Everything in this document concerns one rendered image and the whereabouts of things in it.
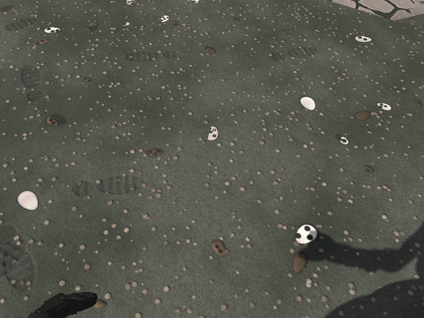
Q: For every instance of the left robot hand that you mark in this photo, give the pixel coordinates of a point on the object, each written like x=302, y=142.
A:
x=61, y=306

